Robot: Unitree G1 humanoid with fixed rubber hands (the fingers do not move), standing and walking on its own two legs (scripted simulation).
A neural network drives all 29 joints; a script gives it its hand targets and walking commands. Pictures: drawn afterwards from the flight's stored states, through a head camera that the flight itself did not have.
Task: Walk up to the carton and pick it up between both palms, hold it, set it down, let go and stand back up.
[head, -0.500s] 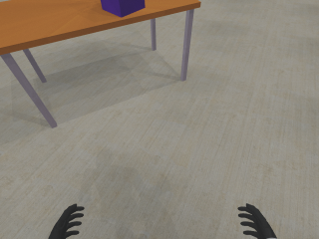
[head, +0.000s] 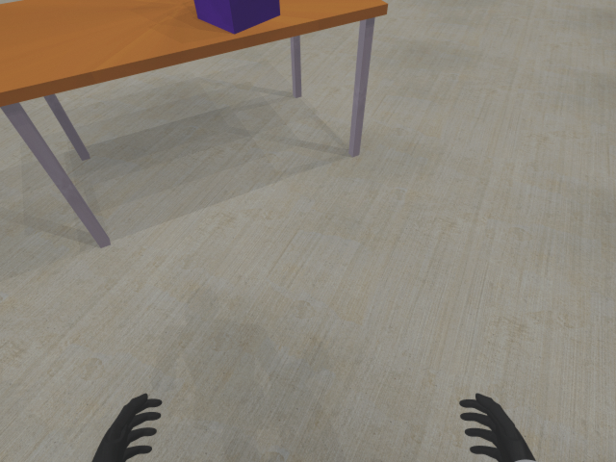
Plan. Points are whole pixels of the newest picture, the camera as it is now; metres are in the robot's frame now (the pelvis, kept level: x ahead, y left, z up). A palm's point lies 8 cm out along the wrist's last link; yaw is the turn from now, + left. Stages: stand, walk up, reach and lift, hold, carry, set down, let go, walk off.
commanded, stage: stand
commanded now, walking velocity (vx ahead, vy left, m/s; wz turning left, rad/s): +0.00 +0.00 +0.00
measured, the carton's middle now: out of the picture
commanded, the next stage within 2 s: walk up in 0.68 s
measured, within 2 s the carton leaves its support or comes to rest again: neither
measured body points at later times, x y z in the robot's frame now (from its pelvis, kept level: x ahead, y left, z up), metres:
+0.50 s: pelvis -0.01 +0.00 +0.00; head +0.00 +0.00 +0.45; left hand +0.16 +0.27 -0.07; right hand +0.16 -0.24 -0.09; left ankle +0.00 +0.12 -0.71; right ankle +0.01 -0.12 -0.71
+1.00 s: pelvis -0.01 +0.01 +0.00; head -0.01 +0.01 +0.45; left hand +0.15 +0.30 -0.06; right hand +0.15 -0.26 -0.09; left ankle +0.00 +0.13 -0.69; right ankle +0.01 -0.12 -0.71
